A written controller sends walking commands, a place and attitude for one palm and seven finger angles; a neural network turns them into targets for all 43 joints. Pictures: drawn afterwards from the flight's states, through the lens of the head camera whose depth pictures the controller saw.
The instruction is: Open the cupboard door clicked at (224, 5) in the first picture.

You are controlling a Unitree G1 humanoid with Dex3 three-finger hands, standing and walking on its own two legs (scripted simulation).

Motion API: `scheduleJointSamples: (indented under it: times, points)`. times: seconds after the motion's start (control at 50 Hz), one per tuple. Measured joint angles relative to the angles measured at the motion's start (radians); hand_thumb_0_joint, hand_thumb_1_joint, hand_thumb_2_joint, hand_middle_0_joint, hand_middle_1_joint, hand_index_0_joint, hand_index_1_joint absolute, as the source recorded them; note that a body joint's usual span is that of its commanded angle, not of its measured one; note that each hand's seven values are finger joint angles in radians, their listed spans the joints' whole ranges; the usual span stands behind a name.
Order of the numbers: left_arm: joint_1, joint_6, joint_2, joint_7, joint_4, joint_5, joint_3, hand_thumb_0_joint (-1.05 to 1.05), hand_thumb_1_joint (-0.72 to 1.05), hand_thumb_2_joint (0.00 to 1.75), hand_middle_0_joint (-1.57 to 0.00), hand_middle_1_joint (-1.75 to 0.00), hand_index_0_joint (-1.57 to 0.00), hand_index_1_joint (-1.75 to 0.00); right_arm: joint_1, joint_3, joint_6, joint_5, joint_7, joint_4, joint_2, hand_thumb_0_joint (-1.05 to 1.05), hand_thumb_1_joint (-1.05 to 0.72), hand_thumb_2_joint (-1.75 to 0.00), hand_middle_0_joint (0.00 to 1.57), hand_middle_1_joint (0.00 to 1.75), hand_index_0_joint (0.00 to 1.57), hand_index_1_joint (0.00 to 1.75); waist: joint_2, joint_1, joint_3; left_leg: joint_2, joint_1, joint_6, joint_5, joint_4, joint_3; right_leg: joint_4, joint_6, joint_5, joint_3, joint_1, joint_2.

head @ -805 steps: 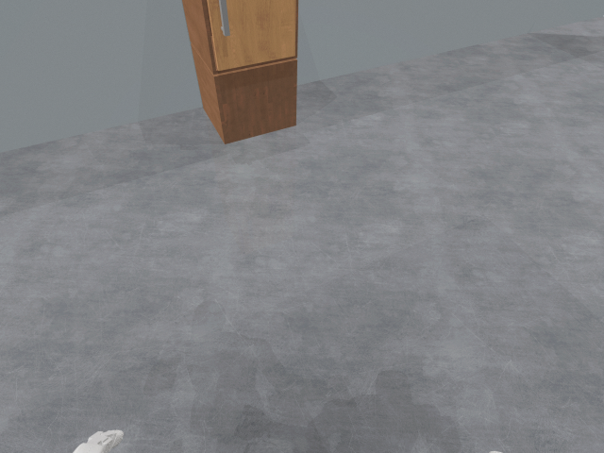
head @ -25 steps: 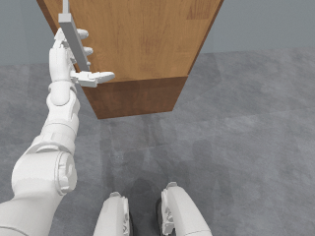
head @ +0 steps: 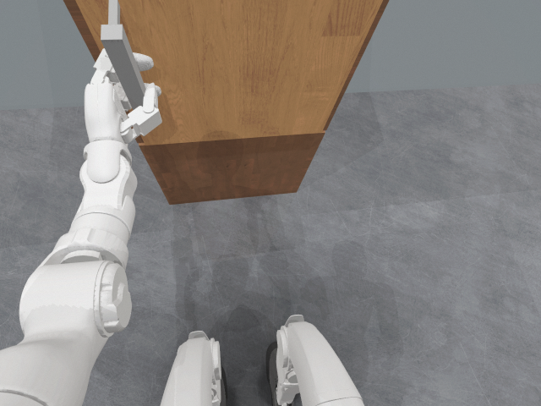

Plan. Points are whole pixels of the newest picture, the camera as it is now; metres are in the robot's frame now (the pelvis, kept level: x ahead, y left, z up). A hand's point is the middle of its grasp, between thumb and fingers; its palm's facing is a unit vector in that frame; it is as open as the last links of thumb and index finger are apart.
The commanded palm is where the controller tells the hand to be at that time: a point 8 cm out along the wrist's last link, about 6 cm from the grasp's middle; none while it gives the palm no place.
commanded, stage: pull the door open along its arc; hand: left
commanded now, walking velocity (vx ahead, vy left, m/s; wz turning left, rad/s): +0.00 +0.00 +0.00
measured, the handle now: (132, 69) +0.58 +0.15 +0.04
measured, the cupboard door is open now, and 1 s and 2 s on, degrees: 0 40 41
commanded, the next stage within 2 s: open thumb and fingers to let go in 1.08 s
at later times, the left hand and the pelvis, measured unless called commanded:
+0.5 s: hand (174, 169) +0.43 +0.09 +0.02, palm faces +0.01 -1.00 +0.04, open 6.2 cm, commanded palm +0.37 +0.15 +0.03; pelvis +0.02 +0.00 +0.02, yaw -1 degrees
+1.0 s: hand (255, 245) +0.32 +0.00 +0.03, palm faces +0.25 -0.97 -0.06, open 6.6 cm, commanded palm +0.24 +0.04 +0.03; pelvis +0.02 -0.05 +0.03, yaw +3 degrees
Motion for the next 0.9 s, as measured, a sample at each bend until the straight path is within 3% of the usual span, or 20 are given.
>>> scheduleJointSamples:
  times: [0.12,0.22,0.36,0.46,0.5,0.56,0.68,0.78,0.9]
  points:
    - [0.007,0.002,0.008,-0.02,-0.005,0.011,0.023,0.01,0.71,0.79,-0.34,-1.33,-0.34,-1.35,-0.004,0.004,0.003,0.002,-0.003,-0.006,-0.001,0.0,-0.91,-0.9,0.2,0.3,0.2,0.3,-0.002,-0.003,-0.003,0.004,-0.001,-0.001,-0.001,0.001,0.003,0.003,-0.002,0.001,0.003,-0.004,0.004]
    - [0.065,0.006,-0.002,-0.037,-0.058,-0.013,0.027,0.01,0.71,0.77,-0.33,-1.33,-0.34,-1.35,0.001,0.0,0.008,0.012,-0.002,-0.022,0.001,0.0,-0.91,-0.9,0.2,0.3,0.2,0.3,0.001,0.002,-0.002,0.009,0.021,0.0,-0.001,-0.013,0.016,-0.007,0.0,0.004,0.017,0.01,0.01]
    - [0.24,0.013,-0.082,-0.041,-0.224,-0.052,-0.017,0.01,0.7,0.73,-0.31,-1.32,-0.34,-1.35,0.011,-0.008,0.012,0.031,0.006,-0.044,0.01,0.01,-0.91,-0.9,0.2,0.3,0.2,0.3,-0.003,0.034,-0.015,0.01,0.085,0.002,0.005,-0.063,0.037,-0.043,0.003,0.009,0.04,0.062,0.014]
    - [0.435,0.018,-0.167,-0.027,-0.402,-0.07,-0.114,0.02,0.7,0.72,-0.29,-1.32,-0.33,-1.34,0.003,-0.019,0.002,0.044,0.018,-0.065,0.016,0.01,-0.91,-0.9,0.2,0.3,0.2,0.3,-0.009,0.066,-0.028,0.007,0.149,0.003,0.007,-0.104,0.048,-0.073,0.006,0.008,0.053,0.119,0.014]
    - [0.515,0.027,-0.225,0.029,-0.482,-0.07,-0.157,0.02,0.69,0.72,-0.29,-1.31,-0.34,-1.33,-0.007,-0.024,-0.003,0.041,0.02,-0.077,0.018,0.01,-0.91,-0.9,0.2,0.3,0.2,0.3,-0.011,0.082,-0.032,0.006,0.173,0.002,0.007,-0.117,0.05,-0.083,0.007,0.006,0.056,0.14,0.014]
    - [0.628,0.037,-0.331,0.166,-0.592,-0.05,-0.224,0.03,0.67,0.72,-0.28,-1.3,-0.35,-1.32,-0.035,-0.031,-0.018,0.031,0.03,-0.095,0.022,0.01,-0.91,-0.9,0.2,0.3,0.2,0.3,-0.013,0.102,-0.035,0.003,0.201,0.001,0.007,-0.132,0.053,-0.092,0.007,0.004,0.059,0.166,0.012]
    - [0.813,0.062,-0.474,0.384,-0.732,0.068,-0.369,0.05,0.64,0.69,-0.28,-1.27,-0.37,-1.33,-0.107,-0.034,-0.045,0.005,0.043,-0.124,0.054,0.01,-0.91,-0.9,0.2,0.3,0.2,0.3,-0.03,0.133,-0.046,-0.002,0.238,-0.008,0.005,-0.14,0.056,-0.082,-0.001,-0.008,0.063,0.195,0.008]
    - [0.889,0.089,-0.467,0.471,-0.776,0.166,-0.472,0.05,0.61,0.66,-0.31,-1.27,-0.37,-1.33,-0.168,-0.017,-0.075,-0.011,0.023,-0.125,0.092,0.01,-0.91,-0.9,0.2,0.3,0.2,0.3,-0.04,0.147,-0.05,-0.005,0.256,-0.025,0.001,-0.132,0.046,-0.058,-0.019,-0.024,0.054,0.208,0.004]
    - [0.928,0.137,-0.458,0.504,-0.809,0.167,-0.518,0.05,0.61,0.67,-0.31,-1.24,-0.36,-1.33,-0.205,0.003,-0.113,-0.01,0.006,-0.102,0.12,0.01,-0.91,-0.9,0.2,0.3,0.2,0.3,-0.043,0.157,-0.058,-0.007,0.271,-0.053,0.005,-0.132,0.022,-0.044,-0.046,-0.037,0.03,0.223,0.001]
